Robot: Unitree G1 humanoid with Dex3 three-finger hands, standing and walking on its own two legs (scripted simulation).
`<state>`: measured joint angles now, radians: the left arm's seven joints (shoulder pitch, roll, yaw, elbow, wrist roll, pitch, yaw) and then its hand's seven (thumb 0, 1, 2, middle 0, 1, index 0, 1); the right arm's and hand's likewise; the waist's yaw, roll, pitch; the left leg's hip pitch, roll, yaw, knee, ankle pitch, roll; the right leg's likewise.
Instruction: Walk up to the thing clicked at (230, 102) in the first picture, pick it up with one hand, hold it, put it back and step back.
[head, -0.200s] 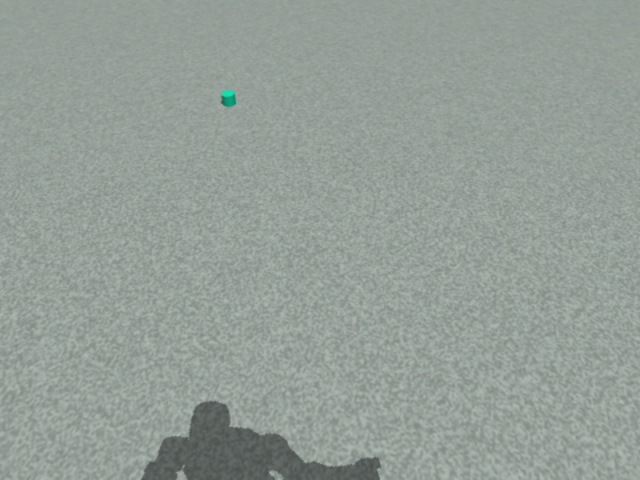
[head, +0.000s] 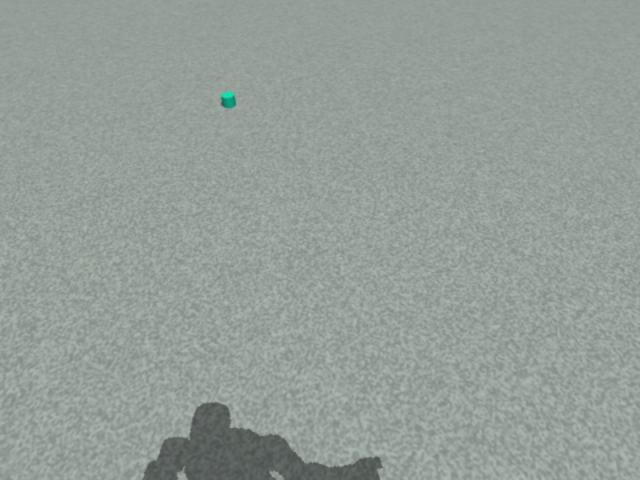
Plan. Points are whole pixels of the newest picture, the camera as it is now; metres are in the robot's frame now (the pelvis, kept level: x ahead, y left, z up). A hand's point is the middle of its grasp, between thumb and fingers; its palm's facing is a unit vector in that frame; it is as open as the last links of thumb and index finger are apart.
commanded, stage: stand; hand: left
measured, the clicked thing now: (228, 99) +2.28 +0.52 -0.75
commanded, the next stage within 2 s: walk up in 0.92 s
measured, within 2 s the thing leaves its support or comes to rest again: neither
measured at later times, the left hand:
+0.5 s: hand out of the picture +0.08 +0.25 -0.15, palm faces -0.02 -0.94 -0.35, open 7.4 cm
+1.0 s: hand out of the picture +0.07 +0.26 -0.15, palm faces -0.09 -0.93 -0.36, open 7.4 cm
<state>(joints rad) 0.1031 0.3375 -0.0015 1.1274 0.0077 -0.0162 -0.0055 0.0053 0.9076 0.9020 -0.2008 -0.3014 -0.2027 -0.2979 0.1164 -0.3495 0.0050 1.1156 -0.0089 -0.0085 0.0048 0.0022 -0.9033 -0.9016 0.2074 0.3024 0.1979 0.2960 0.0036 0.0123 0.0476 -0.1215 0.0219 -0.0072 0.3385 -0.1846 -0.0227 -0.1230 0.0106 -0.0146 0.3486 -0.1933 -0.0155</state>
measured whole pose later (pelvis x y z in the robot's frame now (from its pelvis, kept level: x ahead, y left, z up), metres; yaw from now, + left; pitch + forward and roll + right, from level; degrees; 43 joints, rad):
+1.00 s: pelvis +0.01 +0.01 +0.00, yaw -4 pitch +0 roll +0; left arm 0.21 0.35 0.01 1.08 0.01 -0.04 -0.03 0.00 0.91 0.90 -0.20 -0.30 -0.20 -0.30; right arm 0.12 -0.39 -0.05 1.01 -0.04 0.01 0.08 0.00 -0.90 -0.90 0.21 0.30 0.20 0.30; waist 0.00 0.03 0.00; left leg -0.21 0.01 0.02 0.51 -0.45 0.04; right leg -0.21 0.02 0.06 0.46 -0.29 -0.03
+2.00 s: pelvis +0.48 +0.11 -0.02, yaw -43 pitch +2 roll +1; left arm 0.19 0.50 0.05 0.99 -0.01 -0.06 0.05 0.01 0.91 0.90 -0.20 -0.30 -0.20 -0.30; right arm 0.37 -0.42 -0.12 0.83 -0.08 0.02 0.11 0.00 -0.90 -0.90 0.21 0.30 0.20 0.30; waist -0.12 -0.01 0.00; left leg -0.33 0.04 0.18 0.59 -0.29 0.03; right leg -0.61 -0.07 -0.06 1.11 -0.36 -0.04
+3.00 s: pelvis +0.91 +0.17 -0.04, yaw -57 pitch -1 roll -2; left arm 0.31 0.42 0.05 0.85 0.03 -0.08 0.10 0.00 0.90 0.90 -0.21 -0.30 -0.21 -0.30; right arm 0.22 -0.46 -0.11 0.73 -0.07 0.11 0.11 0.01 -0.90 -0.90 0.21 0.30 0.20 0.30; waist -0.02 0.15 0.07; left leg -0.59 0.05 -0.06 1.22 -0.41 -0.02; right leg -0.43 -0.07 -0.11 0.72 -0.27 -0.03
